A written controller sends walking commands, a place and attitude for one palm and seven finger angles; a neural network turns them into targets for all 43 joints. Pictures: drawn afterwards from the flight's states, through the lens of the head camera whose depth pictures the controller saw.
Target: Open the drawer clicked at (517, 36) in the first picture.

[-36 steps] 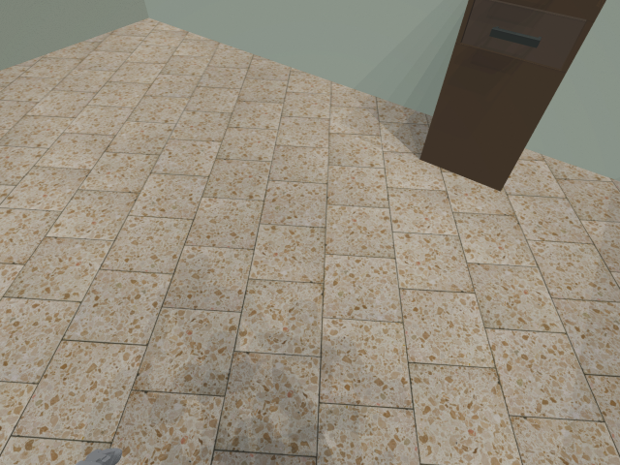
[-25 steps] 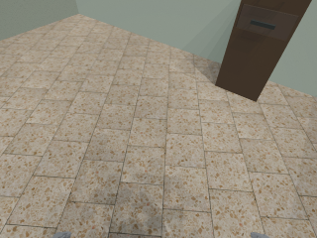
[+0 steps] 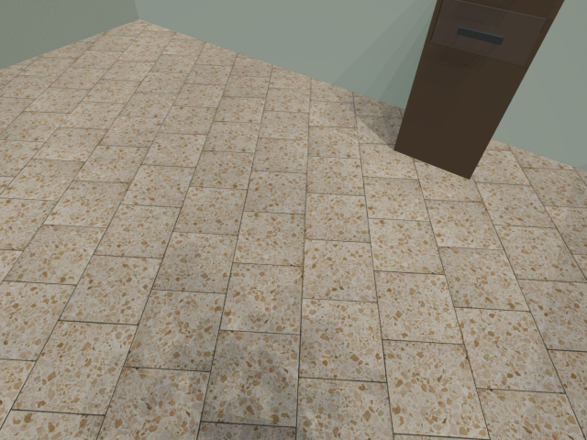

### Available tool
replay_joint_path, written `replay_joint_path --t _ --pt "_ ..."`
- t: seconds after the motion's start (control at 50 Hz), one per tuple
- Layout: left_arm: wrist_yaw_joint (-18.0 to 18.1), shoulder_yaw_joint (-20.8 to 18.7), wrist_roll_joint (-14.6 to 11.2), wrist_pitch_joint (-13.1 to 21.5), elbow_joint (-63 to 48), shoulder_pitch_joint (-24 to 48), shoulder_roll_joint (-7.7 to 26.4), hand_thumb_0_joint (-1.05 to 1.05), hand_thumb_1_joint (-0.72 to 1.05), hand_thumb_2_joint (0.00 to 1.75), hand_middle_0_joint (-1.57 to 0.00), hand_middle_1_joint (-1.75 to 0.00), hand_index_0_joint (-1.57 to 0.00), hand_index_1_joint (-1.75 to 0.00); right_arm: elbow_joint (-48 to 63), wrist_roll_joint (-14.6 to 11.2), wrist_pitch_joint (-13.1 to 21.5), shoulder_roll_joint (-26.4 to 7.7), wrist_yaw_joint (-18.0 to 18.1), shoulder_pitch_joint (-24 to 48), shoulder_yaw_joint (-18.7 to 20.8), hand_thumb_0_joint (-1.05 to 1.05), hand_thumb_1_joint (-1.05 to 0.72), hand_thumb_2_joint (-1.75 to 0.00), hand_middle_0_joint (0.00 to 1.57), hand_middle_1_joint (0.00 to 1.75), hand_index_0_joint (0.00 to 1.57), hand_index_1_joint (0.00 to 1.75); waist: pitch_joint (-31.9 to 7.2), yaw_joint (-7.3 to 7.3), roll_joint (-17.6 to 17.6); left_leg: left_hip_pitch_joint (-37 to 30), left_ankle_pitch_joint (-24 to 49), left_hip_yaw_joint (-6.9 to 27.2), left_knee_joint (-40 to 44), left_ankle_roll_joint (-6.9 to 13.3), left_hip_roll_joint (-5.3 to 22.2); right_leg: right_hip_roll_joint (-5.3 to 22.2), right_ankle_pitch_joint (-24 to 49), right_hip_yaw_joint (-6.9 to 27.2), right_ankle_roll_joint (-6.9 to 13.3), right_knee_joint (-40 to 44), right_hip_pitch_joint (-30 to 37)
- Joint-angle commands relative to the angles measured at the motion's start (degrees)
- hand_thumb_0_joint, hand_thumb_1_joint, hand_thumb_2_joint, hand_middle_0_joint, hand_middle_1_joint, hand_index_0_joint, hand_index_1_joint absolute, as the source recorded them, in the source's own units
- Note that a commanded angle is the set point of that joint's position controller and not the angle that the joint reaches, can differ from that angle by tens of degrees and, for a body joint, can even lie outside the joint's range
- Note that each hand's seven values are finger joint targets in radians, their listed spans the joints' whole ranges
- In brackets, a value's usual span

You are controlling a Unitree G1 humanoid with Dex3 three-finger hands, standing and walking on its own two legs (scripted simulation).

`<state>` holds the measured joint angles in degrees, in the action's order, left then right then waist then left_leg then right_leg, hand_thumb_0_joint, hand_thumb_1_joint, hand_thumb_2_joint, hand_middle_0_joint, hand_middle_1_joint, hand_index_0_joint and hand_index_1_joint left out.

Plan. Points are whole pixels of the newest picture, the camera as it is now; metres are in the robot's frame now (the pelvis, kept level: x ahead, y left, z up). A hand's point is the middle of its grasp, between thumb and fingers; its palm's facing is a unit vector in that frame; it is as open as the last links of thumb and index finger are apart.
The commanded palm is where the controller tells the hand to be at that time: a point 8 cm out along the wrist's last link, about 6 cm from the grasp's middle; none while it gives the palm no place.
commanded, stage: stand and wait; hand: left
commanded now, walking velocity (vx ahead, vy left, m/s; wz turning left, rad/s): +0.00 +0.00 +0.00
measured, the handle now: (481, 33) +1.61 -0.68 -0.07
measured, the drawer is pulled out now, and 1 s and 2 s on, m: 0.00 0.00 0.00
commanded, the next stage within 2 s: look at it before walking up in 0.10 s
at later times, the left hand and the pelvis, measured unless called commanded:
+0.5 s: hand out of the picture +0.09 +0.24 -0.16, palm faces -0.05 -0.94 -0.33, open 7.4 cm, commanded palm none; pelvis +0.00 -0.01 +0.00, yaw -1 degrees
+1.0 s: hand out of the picture +0.08 +0.22 -0.17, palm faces -0.07 -0.95 -0.29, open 7.4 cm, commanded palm none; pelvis +0.02 -0.01 +0.00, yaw -4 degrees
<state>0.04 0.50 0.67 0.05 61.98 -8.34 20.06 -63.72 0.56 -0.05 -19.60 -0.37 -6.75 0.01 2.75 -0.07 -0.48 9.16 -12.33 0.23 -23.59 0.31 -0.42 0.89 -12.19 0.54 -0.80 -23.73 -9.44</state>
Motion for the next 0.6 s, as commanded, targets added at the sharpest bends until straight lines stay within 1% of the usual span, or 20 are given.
replay_joint_path --t 0.0,0.06,0.08,0.14,0.2,0.26,0.32,0.36,0.42,0.46,0.5,0.58 --pt "0.54 -2.43 -0.07 1.31 -3.81 3.24 11.52 0.00 0.90 0.90 -0.20 -0.30 -0.20 -0.30 4.02 -0.03 1.84 -11.97 0.77 3.45 2.29 0.00 -0.90 -0.90 0.20 0.30 0.20 0.30 -3.87 0.06 0.61 0.12 3.10 6.04 5.30 1.64 6.65 5.77 1.51 5.61 2.42 4.49 -0.44" --pt "0.56 -2.39 -0.03 1.39 -3.68 2.96 11.62 0.00 0.90 0.90 -0.20 -0.30 -0.20 -0.30 3.88 -0.12 1.81 -11.97 0.72 3.43 2.28 0.00 -0.90 -0.90 0.20 0.30 0.20 0.30 -3.99 0.18 0.30 0.09 3.26 5.86 5.11 1.62 6.70 5.86 1.75 5.86 2.47 4.74 -0.33" --pt "0.56 -2.43 0.00 1.38 -3.70 3.38 11.70 0.00 0.90 0.90 -0.20 -0.30 -0.20 -0.30 3.81 -0.08 1.88 -11.93 0.72 3.20 2.26 0.00 -0.90 -0.90 0.20 0.30 0.20 0.30 -4.25 -0.07 -0.23 0.00 3.88 5.88 5.21 1.54 6.70 5.84 2.35 5.80 2.46 4.48 -0.11" --pt "0.60 -2.40 -0.08 1.51 -3.56 3.11 11.53 0.00 0.90 0.90 -0.20 -0.30 -0.20 -0.30 3.65 -0.08 2.03 -11.97 0.81 3.41 2.22 0.00 -0.90 -0.90 0.20 0.30 0.20 0.30 -5.33 0.09 0.24 -1.22 6.31 5.58 4.79 1.55 6.88 5.98 5.34 5.82 2.51 4.15 0.45" --pt "0.65 -2.40 -0.03 1.47 -3.62 3.41 11.52 0.00 0.90 0.90 -0.20 -0.30 -0.20 -0.30 3.58 -0.09 1.99 -11.80 0.82 3.42 2.25 0.00 -0.90 -0.90 0.20 0.30 0.20 0.30 -4.56 0.06 0.64 -0.85 6.40 5.40 5.09 1.44 6.94 5.88 5.86 5.72 2.47 4.05 0.38" --pt "0.62 -2.42 0.01 1.47 -3.62 3.64 11.54 0.00 0.90 0.90 -0.20 -0.30 -0.20 -0.30 3.61 -0.14 1.85 -11.81 0.79 3.49 2.25 0.00 -0.90 -0.90 0.20 0.30 0.20 0.30 -3.88 0.03 -0.11 -0.70 5.53 5.35 5.16 1.36 6.94 5.73 4.72 5.75 2.40 4.45 -0.22" --pt "0.62 -2.46 0.03 1.46 -3.77 3.64 11.40 0.00 0.90 0.90 -0.20 -0.30 -0.20 -0.30 3.62 -0.05 1.97 -11.84 0.79 3.54 2.26 0.00 -0.90 -0.90 0.20 0.30 0.20 0.30 -4.46 0.07 0.61 -1.09 5.74 5.39 5.40 1.38 6.94 5.80 4.92 5.82 2.41 4.46 0.15" --pt "0.65 -2.52 0.05 1.52 -3.82 3.68 11.43 0.00 0.90 0.90 -0.20 -0.30 -0.20 -0.30 3.75 -0.13 1.94 -11.80 0.81 3.48 2.25 0.00 -0.90 -0.90 0.20 0.30 0.20 0.30 -4.91 0.03 0.09 -1.40 6.91 5.40 5.06 1.38 6.99 5.79 6.21 5.80 2.46 4.38 0.52" --pt "0.61 -2.44 0.02 1.45 -3.75 3.89 11.47 0.00 0.90 0.90 -0.20 -0.30 -0.20 -0.30 3.63 -0.08 1.97 -11.90 0.82 3.81 2.20 0.00 -0.90 -0.90 0.20 0.30 0.20 0.30 -4.49 0.04 0.75 -1.61 6.60 5.19 5.49 1.33 7.08 5.79 5.93 5.71 2.37 4.55 0.28" --pt "0.61 -2.55 0.06 1.46 -3.76 3.84 11.42 0.00 0.90 0.90 -0.20 -0.30 -0.20 -0.30 3.73 -0.15 1.93 -11.84 0.84 3.66 2.23 0.00 -0.90 -0.90 0.20 0.30 0.20 0.30 -4.89 0.04 0.39 -1.60 6.73 5.42 5.43 1.32 7.06 5.64 5.92 5.70 2.37 4.54 0.68" --pt "0.59 -2.49 0.01 1.50 -3.72 3.72 11.46 0.00 0.90 0.90 -0.20 -0.30 -0.20 -0.30 3.69 -0.12 2.05 -11.85 0.87 3.85 2.19 0.00 -0.90 -0.90 0.20 0.30 0.20 0.30 -5.28 0.09 0.86 -2.08 7.72 5.17 5.37 1.32 7.11 5.85 7.09 5.58 2.36 4.40 0.90" --pt "0.63 -2.56 0.00 1.60 -3.60 3.67 11.57 0.00 0.90 0.90 -0.20 -0.30 -0.20 -0.30 3.65 -0.18 1.99 -11.79 0.92 3.74 2.15 0.00 -0.90 -0.90 0.20 0.30 0.20 0.30 -5.45 -0.02 0.49 -2.51 8.78 4.87 5.15 1.20 7.19 5.96 8.77 5.61 2.41 4.43 1.32"
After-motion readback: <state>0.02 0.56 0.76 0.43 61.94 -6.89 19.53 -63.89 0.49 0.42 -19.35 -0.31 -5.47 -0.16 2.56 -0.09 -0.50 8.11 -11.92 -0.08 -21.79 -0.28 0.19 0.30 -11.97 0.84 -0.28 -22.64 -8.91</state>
